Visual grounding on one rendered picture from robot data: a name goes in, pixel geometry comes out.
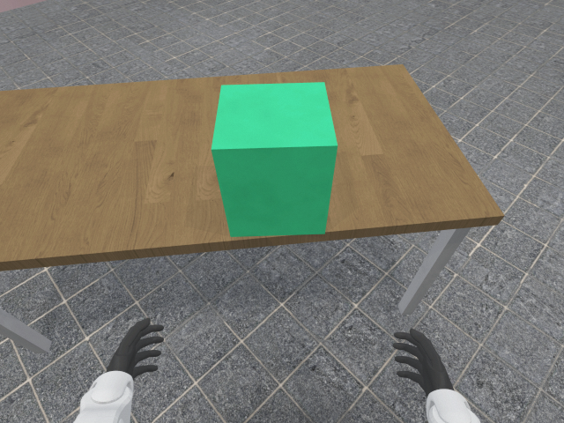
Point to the table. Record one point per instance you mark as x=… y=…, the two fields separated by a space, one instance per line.
x=97 y=173

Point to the robot right hand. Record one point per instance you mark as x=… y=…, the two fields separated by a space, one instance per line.
x=432 y=373

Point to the left robot forearm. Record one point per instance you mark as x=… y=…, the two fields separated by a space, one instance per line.
x=108 y=400

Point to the carton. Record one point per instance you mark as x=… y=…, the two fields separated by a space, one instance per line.
x=274 y=149

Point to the robot left hand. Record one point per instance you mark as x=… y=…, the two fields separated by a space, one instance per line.
x=127 y=356

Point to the right robot forearm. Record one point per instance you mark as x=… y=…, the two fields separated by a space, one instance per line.
x=448 y=406

